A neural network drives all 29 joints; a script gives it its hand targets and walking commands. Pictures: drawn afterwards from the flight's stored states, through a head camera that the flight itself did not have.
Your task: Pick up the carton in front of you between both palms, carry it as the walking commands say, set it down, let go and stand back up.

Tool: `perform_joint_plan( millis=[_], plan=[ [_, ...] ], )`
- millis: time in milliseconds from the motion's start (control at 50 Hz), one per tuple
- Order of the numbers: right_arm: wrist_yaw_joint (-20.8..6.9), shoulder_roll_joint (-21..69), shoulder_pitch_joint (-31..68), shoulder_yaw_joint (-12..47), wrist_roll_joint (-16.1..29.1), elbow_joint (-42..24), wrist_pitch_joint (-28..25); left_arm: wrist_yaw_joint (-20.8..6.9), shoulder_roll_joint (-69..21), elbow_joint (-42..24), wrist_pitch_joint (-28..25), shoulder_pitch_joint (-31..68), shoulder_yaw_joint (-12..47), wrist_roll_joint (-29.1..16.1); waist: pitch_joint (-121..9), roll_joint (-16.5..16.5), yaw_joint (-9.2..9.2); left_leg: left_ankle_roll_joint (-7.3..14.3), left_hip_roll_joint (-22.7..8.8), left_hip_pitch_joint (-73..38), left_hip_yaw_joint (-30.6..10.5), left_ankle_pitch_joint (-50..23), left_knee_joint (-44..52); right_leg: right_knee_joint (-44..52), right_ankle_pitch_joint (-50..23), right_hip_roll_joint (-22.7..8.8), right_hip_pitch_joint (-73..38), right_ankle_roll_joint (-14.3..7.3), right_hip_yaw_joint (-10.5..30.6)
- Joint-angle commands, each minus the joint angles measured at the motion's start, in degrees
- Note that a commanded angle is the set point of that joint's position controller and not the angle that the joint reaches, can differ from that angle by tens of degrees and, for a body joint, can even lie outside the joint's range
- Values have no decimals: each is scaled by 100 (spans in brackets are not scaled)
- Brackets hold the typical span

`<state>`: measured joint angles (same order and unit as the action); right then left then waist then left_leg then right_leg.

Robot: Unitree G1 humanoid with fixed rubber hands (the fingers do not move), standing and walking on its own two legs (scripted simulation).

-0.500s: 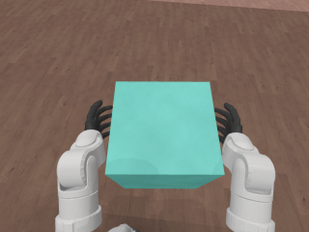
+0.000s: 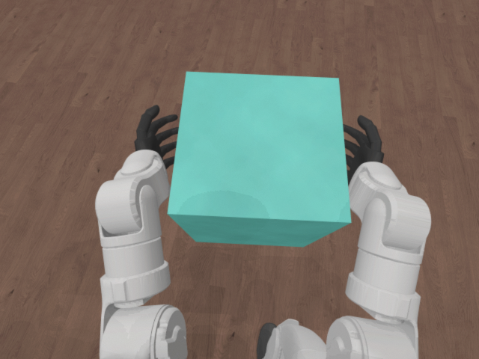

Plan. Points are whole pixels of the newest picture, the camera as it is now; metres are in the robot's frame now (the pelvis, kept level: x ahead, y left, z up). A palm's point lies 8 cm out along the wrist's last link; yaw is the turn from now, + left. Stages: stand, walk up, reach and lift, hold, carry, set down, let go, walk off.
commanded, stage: carry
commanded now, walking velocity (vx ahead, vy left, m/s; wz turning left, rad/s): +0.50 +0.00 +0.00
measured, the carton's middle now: (254, 174) +0.38 +0.01 +0.06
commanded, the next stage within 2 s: none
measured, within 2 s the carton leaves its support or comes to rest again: neither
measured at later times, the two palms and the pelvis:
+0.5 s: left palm (188, 7) +0.70 +0.16 +0.17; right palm (346, 21) +0.66 -0.15 +0.17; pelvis +0.34 +0.04 +0.05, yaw -2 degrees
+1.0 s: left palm out of the picture +0.98 +0.16 +0.21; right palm out of the picture +1.00 -0.14 +0.21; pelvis +0.65 -0.01 +0.09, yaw -1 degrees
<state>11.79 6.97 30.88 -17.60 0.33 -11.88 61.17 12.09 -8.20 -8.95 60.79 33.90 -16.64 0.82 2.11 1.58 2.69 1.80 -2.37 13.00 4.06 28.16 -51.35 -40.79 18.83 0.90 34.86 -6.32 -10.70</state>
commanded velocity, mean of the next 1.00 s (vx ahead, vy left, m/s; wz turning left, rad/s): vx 0.50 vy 0.00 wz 0.00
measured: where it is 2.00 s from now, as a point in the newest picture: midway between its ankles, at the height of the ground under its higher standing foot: (254, 101)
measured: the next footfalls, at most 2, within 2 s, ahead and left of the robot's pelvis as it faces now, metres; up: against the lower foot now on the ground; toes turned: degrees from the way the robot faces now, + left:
left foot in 0.36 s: +0.44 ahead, +0.11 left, +0.03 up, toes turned +5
right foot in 0.80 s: +0.71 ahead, -0.09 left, +0.06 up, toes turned -8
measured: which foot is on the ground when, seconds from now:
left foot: up 0.00-0.34, down 0.36-0.82, up 0.84-1.00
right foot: down 0.00-0.36, up 0.38-0.78, down 0.80-1.00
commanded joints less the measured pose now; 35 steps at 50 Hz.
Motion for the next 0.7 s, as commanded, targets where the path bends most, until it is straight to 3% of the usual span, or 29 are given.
perform_joint_plan(
  millis=[0, 20, 40, 60, 100, 180, 240, 280, 300, 320, 340, 360, 380, 400, 440, 460, 500, 560, 620, 680],
  plan=[
    [5, 3748, 3247, 3499, 805, -685, -12, -98, -3819, -731, 59, 2752, 3645, -1139, -3669, -1472, 388, 117, 461, 3370, -697, -131, -3664, 1556, -2071, -1959, -5777, -1263, 4206],
    [28, 3731, 3189, 3373, 745, -730, -51, -149, -3992, -921, 32, 2961, 3845, -1328, -3483, -643, 422, 140, 303, 3517, -688, -326, -3680, 1314, -2709, -1888, -5479, -1099, 3656],
    [45, 3711, 3119, 3304, 662, -756, -93, -183, -4062, -1139, -20, 3125, 3980, -1442, -3256, -355, 344, 166, 121, 3558, -658, -458, -3377, 1307, -2870, -1784, -5141, -905, 3225],
    [64, 3671, 3024, 3254, 551, -756, -140, -197, -4070, -1275, -77, 3194, 4063, -1491, -3180, -293, 225, 185, 12, 3430, -660, -604, -3061, 1409, -2506, -1667, -4845, -755, 2952],
    [80, 3577, 2938, 3276, 485, -768, -216, -225, -4019, -1470, -179, 3298, 4194, -1661, -3148, -431, 169, 157, -18, 3366, -529, -655, -2626, 1579, -2125, -1615, -4671, -674, 2649],
    [140, 3286, 2813, 3366, 545, -750, -183, -178, -3571, -1437, -158, 2959, 4071, -1671, -2793, -705, 225, 36, -62, 3721, -168, -811, -1471, 1830, -2433, -1488, -4581, -790, 2051],
    [166, 3085, 2630, 3310, 493, -556, -14, -122, -3280, -1051, 1, 2579, 3812, -1462, -2406, -902, 169, 6, 25, 2932, 202, -1378, 288, 1968, -2885, -1150, -4045, -573, 1320],
    [151, 3056, 2571, 3259, 459, -350, 105, -84, -3163, -783, 108, 2438, 3627, -1256, -2235, -1119, 111, 72, 295, 2138, 731, -1436, 1073, 1938, -3578, -1089, -3750, -367, 945],
    [137, 3081, 2600, 3238, 465, -237, 154, -62, -3139, -650, 152, 2394, 3535, -1146, -2292, -1204, -52, 131, 499, 1603, 948, -1438, 1280, 1556, -4531, -1118, -3676, -243, 787],
    [125, 3133, 2582, 3219, 474, -81, 190, -40, -3121, -546, 197, 2387, 3446, -1041, -2511, -1099, -376, 221, 751, 694, 1194, -1625, 1669, 676, -5358, -1047, -3493, -42, 372],
    [111, 3140, 2569, 3191, 493, 62, 217, -21, -3099, -456, 223, 2400, 3351, -915, -3039, -766, -696, 287, 706, -721, 1056, -1617, 1890, -443, -4768, -881, -2960, 159, 201],
    [96, 3235, 2605, 3192, 540, 148, 232, -7, -3104, -381, 252, 2510, 3234, -792, -3386, -9, -948, 556, -356, -1940, -904, -314, 2221, -1785, -2982, -544, -1672, 359, 344],
    [93, 3330, 2931, 3275, 641, 188, 216, -14, -3219, -344, 280, 2449, 3152, -704, -3478, 1689, -751, 1433, -1697, -2810, -4043, -1131, 3095, -3233, 628, 453, 111, 547, 710],
    [45, 3623, 2986, 3380, 760, 212, 235, 16, -3212, -311, 279, 2725, 3049, -644, -3303, 1321, -701, 1625, -1762, -2869, -4269, -1875, 3115, -4244, 935, 318, 756, 395, 1276],
    [-100, 4082, 3504, 3737, 1120, -56, 166, 28, -3566, -152, 246, 2828, 2890, -565, -2958, 33, -715, 1395, -1523, -2307, -3011, -3095, 2595, -4412, 599, -103, 1120, 292, 1297],
    [-147, 4259, 3780, 3872, 1245, -201, 109, 14, -3691, -89, 204, 2870, 2890, -539, -2867, -136, -654, 1237, -1436, -2044, -2607, -3051, 2668, -4100, 414, -237, 1089, 288, 1303],
    [-189, 4437, 4032, 3998, 1366, -326, -10, -12, -3791, -86, 94, 2947, 2912, -476, -2904, 101, -538, 1106, -1339, -1820, -2184, -2507, 2908, -3637, 175, -305, 921, 280, 1214],
    [-181, 4258, 3882, 3992, 1404, -392, -115, 20, -3717, -130, -13, 2840, 3007, -447, -2800, 251, -539, 1179, -1274, -1914, -1721, -2532, 3067, -3077, 60, -371, 1289, 335, 990],
    [-74, 3892, 3551, 3771, 1262, -339, -102, 68, -3479, -303, -6, 2861, 3116, -564, -2595, 374, -587, 1183, -1132, -1925, -1159, -2888, 3207, -1978, -189, -459, 1344, 431, 762],
    [33, 3568, 3107, 3501, 968, -129, 4, 80, -3332, -285, 100, 2795, 3166, -685, -2310, 608, -619, 987, -915, -1645, -599, -3640, 3234, -588, -413, -256, 636, 381, 270]
  ],
)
